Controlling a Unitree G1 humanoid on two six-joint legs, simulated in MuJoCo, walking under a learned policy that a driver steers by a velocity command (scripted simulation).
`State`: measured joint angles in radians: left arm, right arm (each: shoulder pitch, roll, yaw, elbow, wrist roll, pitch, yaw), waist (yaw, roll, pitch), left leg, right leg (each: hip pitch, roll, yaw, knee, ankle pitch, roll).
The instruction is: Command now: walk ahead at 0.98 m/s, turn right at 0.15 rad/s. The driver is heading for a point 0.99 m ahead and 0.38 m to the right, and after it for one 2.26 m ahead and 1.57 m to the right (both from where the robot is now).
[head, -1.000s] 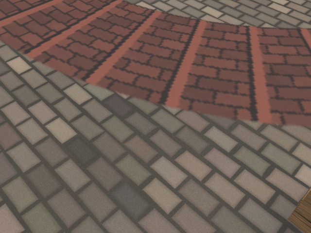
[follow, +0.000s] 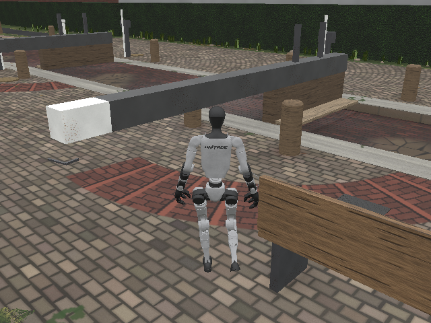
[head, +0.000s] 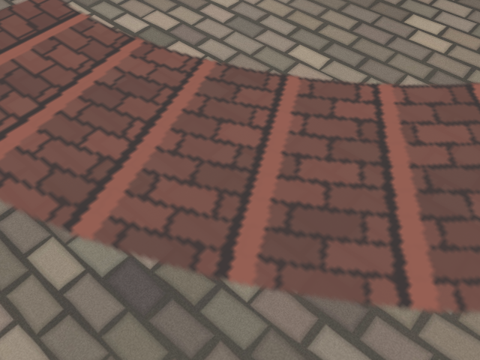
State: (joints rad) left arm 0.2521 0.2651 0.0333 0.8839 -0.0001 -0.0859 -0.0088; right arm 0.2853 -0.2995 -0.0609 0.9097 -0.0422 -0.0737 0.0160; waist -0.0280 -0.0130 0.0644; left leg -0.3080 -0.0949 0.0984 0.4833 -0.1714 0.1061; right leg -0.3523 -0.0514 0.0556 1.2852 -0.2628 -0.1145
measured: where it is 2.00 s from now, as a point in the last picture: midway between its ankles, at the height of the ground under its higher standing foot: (334, 232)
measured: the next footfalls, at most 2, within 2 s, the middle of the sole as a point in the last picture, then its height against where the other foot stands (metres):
right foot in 0.36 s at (282, 339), level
left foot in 0.72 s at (273, 222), level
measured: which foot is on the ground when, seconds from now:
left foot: down 0.00-0.36, up 0.38-0.70, down 0.72-1.00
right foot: up 0.00-0.34, down 0.36-0.72, up 0.74-1.00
